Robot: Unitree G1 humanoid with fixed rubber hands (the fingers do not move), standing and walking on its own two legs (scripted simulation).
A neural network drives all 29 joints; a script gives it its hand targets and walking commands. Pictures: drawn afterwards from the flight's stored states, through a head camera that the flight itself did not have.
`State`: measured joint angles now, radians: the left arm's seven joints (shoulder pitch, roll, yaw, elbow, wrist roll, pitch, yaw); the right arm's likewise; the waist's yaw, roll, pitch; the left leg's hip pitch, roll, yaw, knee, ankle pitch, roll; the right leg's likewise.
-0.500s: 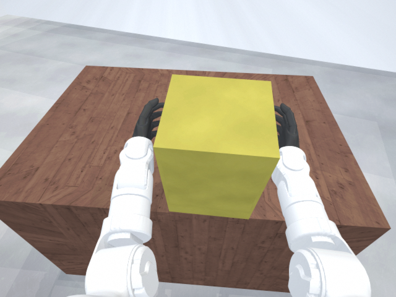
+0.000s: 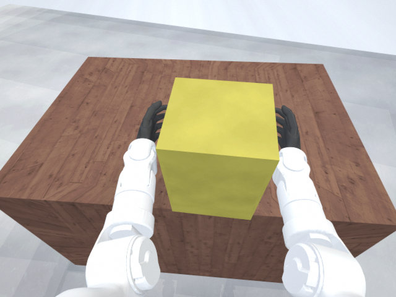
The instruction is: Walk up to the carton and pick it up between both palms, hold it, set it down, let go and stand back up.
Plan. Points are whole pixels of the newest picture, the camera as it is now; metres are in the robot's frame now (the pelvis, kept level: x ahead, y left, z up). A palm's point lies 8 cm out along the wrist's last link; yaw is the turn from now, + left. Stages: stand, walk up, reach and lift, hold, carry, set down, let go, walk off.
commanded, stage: set down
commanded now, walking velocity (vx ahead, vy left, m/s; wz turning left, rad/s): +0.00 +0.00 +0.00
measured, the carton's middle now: (216, 155) +0.41 -0.01 +0.05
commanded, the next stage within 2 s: none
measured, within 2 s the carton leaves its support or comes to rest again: rests again in 1.46 s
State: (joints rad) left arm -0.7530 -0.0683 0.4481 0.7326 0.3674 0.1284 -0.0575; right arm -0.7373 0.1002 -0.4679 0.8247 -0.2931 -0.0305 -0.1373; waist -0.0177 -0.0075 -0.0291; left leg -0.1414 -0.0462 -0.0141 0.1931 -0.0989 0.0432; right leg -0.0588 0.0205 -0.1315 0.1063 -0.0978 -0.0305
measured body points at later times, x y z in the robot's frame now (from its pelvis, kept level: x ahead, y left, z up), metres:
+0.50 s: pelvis +0.00 +0.00 +0.00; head +0.03 +0.00 +0.45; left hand +0.42 +0.14 +0.09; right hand +0.41 -0.15 +0.09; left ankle +0.00 +0.09 -0.75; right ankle -0.03 -0.09 -0.75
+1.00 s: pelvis +0.00 +0.00 +0.00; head +0.04 +0.00 +0.45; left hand +0.42 +0.14 +0.08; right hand +0.41 -0.15 +0.08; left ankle +0.00 +0.09 -0.75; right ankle -0.03 -0.09 -0.75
